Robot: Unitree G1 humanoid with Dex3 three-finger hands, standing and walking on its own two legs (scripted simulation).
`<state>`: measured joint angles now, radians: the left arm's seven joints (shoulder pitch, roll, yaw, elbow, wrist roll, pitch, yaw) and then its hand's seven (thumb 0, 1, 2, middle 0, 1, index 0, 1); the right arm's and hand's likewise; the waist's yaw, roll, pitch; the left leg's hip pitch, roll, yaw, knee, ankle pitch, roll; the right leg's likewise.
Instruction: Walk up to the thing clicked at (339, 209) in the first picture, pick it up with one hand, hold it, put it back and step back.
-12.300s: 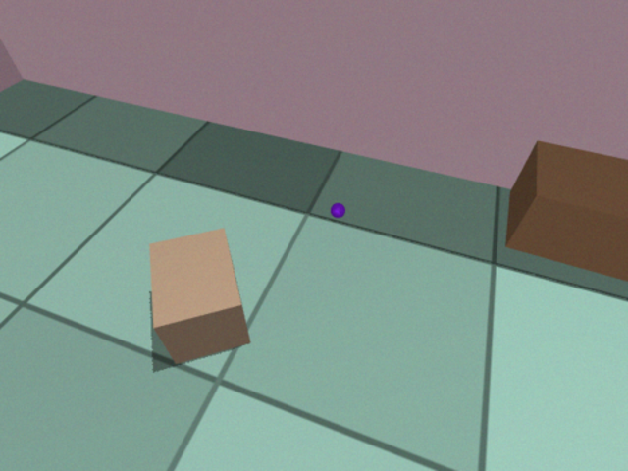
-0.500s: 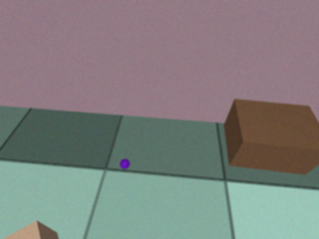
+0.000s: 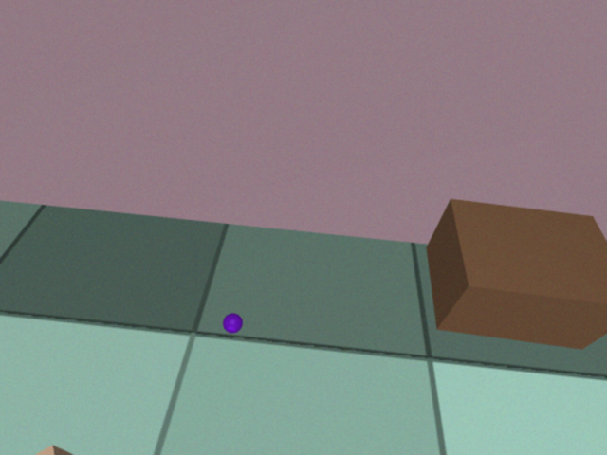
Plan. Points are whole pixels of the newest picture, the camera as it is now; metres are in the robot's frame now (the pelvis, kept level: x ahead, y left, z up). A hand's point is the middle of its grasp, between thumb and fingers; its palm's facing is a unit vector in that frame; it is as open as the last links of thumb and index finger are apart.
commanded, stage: walk up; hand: left
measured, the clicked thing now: (232, 323) +0.67 +0.21 -0.74
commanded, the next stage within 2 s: none
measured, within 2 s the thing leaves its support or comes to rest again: neither
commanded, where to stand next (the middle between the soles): +0.28 -0.02 m, yaw -1 degrees
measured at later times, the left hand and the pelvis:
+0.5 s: hand (156, 393) +0.25 +0.23 -0.13, palm faces -0.03 -0.94 -0.33, open 7.4 cm; pelvis +0.14 -0.02 -0.01, yaw -1 degrees
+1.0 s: hand (166, 361) +0.31 +0.23 -0.16, palm faces -0.05 -0.93 -0.35, open 7.4 cm; pelvis +0.24 -0.03 -0.01, yaw -3 degrees
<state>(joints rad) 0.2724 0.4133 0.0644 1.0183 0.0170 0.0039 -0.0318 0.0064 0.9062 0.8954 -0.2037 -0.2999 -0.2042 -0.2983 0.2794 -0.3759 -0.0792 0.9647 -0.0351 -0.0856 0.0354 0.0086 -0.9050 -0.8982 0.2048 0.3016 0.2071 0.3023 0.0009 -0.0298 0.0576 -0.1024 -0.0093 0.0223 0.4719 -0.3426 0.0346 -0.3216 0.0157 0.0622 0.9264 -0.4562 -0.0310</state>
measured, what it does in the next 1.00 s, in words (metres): walks ahead: right foot, then left foot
